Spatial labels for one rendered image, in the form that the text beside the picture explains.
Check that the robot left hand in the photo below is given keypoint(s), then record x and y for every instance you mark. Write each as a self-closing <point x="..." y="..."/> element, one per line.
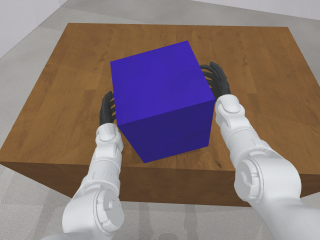
<point x="106" y="111"/>

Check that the left robot upper arm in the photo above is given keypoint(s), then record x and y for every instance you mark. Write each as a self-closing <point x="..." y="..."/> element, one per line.
<point x="94" y="216"/>

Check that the left robot forearm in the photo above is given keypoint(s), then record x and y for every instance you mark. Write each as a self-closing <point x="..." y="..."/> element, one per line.
<point x="105" y="166"/>

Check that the right robot upper arm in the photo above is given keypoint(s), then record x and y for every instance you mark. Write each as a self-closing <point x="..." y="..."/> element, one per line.
<point x="272" y="187"/>

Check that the right robot forearm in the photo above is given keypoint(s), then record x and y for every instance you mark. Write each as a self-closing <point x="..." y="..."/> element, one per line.
<point x="239" y="136"/>

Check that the robot right hand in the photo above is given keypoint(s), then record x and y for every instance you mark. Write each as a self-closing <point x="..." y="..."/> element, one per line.
<point x="219" y="83"/>

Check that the carton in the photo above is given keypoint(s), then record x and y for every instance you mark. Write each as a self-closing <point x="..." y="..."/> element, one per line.
<point x="164" y="105"/>

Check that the pedestal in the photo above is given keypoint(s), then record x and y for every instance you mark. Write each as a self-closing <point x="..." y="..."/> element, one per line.
<point x="54" y="136"/>

